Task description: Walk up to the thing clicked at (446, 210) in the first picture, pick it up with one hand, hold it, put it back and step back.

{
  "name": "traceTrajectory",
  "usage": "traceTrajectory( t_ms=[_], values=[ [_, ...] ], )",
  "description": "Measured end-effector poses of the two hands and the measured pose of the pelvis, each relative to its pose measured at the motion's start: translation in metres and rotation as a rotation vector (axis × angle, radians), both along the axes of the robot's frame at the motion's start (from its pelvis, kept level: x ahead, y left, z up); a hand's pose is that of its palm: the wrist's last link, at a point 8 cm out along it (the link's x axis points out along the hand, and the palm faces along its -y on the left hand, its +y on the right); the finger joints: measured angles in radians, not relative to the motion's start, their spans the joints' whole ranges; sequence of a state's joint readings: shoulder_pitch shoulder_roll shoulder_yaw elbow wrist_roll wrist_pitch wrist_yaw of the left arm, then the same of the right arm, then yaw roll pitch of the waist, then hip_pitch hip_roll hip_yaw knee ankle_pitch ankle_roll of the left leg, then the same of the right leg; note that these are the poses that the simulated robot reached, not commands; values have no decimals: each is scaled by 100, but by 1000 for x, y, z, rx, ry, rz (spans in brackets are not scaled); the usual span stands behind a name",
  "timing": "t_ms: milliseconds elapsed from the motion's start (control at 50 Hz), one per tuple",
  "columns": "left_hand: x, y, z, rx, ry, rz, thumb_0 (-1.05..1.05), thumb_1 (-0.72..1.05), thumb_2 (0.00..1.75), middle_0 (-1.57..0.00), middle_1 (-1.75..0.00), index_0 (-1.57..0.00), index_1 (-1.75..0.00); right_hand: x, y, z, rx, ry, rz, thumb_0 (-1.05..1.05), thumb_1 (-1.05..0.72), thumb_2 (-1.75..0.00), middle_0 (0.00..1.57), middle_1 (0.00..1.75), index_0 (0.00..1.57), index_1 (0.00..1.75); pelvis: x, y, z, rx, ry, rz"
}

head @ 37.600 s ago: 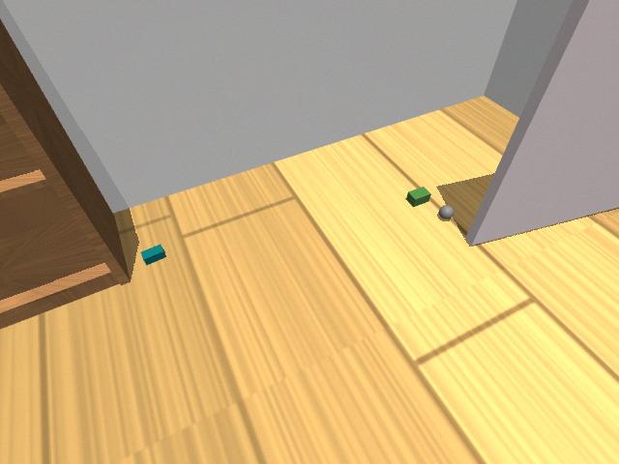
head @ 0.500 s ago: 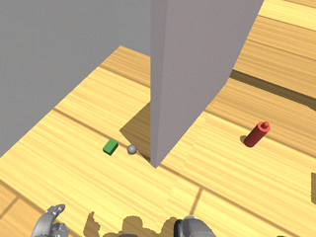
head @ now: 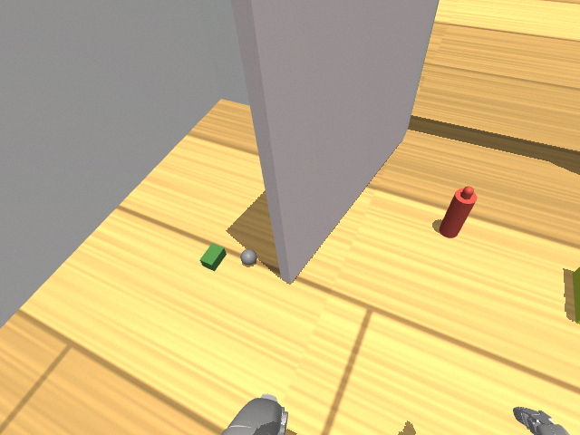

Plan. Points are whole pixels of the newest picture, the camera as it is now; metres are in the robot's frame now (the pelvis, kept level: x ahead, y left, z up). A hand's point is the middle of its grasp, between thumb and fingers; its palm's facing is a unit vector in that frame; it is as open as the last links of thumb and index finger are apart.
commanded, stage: step back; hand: left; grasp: from above
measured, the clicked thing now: (248, 256) +0.81 +0.28 -0.73
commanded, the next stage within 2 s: stand in 1.52 s
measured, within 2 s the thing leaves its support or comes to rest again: neither
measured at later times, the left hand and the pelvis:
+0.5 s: hand out of the picture -0.10 +0.25 -0.15, palm faces +0.06 -0.94 -0.34, open 7.3 cm; pelvis -0.18 -0.02 +0.00, yaw +4 degrees
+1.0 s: hand out of the picture -0.19 +0.26 -0.14, palm faces +0.06 -0.92 -0.39, open 7.4 cm; pelvis -0.22 -0.02 +0.01, yaw +4 degrees
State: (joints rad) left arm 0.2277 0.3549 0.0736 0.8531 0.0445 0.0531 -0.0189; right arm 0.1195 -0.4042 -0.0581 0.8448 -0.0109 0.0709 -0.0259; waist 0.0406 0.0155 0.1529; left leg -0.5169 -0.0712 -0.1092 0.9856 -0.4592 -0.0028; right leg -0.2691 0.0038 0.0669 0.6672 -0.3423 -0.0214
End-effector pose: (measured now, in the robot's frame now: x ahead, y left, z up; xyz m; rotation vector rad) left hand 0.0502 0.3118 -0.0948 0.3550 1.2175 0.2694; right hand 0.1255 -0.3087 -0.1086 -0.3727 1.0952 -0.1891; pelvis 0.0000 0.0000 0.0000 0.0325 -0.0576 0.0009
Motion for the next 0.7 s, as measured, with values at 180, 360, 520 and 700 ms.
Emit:
traceTrajectory(
  t_ms=[180,360,520,700],
  values=[
    [-23,3,9,38,-120,-5,1,90,89,-21,-30,-21,-30,-104,-9,-7,-35,153,23,1,-90,-90,21,30,20,30,-61,-4,0,-17,33,78],
    [-81,-4,-17,-53,-133,25,1,91,89,-21,-30,-21,-30,-173,4,10,-58,157,64,1,-90,-90,21,30,21,30,-131,-5,-1,-41,-5,110],
    [-172,-18,-22,-61,-36,29,1,91,89,-21,-30,-21,-30,-181,-17,29,-75,4,76,1,-90,-90,21,30,21,30,-183,-22,3,-46,30,48],
    [-268,-42,-11,-21,60,54,1,91,89,-21,-30,-21,-30,-229,-45,12,-10,-11,13,0,-90,-90,21,30,20,30,-219,-42,2,-32,6,-3]
  ],
)
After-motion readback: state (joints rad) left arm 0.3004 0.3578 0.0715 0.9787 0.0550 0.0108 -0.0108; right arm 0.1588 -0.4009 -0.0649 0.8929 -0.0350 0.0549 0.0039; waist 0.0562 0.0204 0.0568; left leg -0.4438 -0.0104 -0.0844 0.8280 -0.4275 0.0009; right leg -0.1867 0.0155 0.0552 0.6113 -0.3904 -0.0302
